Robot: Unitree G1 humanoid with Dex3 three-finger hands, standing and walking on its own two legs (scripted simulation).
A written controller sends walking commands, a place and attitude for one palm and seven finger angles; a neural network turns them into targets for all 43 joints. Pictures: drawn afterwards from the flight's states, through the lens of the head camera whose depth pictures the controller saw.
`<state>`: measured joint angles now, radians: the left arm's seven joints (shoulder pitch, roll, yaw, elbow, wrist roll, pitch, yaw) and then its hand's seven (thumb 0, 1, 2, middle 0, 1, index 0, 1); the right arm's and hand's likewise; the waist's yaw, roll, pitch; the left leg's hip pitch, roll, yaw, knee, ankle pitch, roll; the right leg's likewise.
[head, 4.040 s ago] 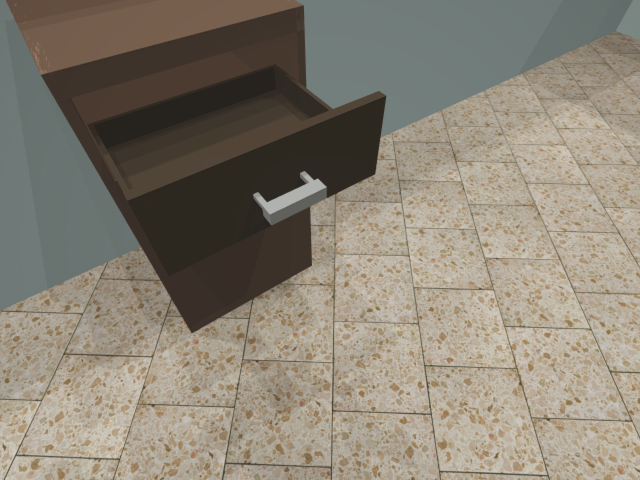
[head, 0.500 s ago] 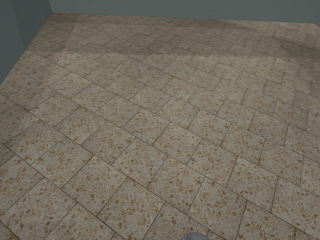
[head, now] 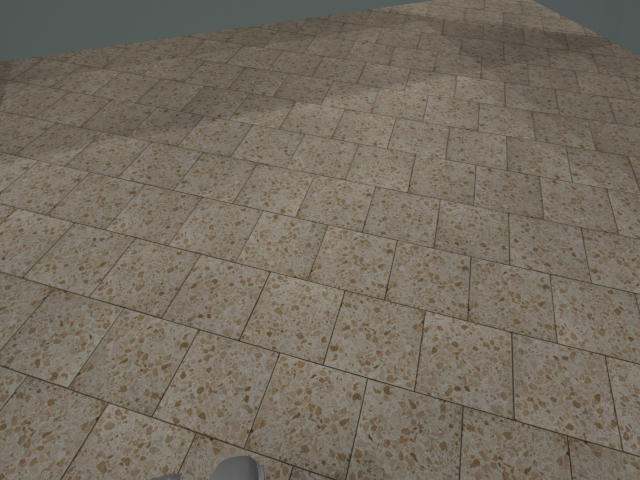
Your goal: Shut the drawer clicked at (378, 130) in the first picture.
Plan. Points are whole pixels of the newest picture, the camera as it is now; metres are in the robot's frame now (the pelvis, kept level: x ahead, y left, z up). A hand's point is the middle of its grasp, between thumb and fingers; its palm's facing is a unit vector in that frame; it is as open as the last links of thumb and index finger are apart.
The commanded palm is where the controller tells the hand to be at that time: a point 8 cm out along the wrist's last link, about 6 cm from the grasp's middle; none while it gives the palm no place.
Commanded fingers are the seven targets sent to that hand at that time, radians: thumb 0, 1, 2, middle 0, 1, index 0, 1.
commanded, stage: turn to face it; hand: left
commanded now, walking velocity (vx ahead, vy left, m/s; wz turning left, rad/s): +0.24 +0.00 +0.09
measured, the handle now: out of the picture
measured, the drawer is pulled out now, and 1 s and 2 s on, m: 0.30 0.30 0.30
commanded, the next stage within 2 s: none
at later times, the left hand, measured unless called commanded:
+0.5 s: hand out of the picture +0.13 +0.24 -0.18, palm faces +0.23 -0.96 -0.16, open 7.3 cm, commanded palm none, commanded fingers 0.00 0.90 0.90 -0.20 -0.30 -0.20 -0.30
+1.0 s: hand out of the picture +0.12 +0.21 -0.14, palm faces +0.47 -0.83 -0.30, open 7.3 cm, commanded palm none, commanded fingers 0.00 0.90 0.90 -0.20 -0.30 -0.20 -0.30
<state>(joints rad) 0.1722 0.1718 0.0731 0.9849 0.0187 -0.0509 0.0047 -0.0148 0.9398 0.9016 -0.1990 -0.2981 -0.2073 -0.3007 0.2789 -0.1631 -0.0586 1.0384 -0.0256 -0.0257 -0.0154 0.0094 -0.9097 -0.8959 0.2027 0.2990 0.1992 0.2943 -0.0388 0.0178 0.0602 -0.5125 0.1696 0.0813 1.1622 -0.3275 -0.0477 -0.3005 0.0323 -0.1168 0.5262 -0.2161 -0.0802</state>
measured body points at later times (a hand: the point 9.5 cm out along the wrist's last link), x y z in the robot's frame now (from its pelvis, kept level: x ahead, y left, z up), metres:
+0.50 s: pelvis +0.12 +0.06 +0.01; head +0.14 +0.09 +0.45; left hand +0.11 +0.30 -0.16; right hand +0.22 -0.17 -0.13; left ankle +0.18 +0.13 -0.73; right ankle +0.13 -0.11 -0.66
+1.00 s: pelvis +0.13 -0.01 +0.01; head +0.17 -0.02 +0.46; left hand +0.09 +0.26 -0.11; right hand +0.31 -0.22 -0.14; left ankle +0.08 +0.12 -0.65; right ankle +0.16 -0.12 -0.73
